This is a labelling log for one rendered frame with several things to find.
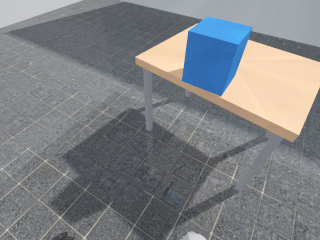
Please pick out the carton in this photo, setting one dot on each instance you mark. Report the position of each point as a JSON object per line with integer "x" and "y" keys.
{"x": 213, "y": 53}

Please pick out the table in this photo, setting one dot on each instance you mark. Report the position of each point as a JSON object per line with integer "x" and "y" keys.
{"x": 272, "y": 88}

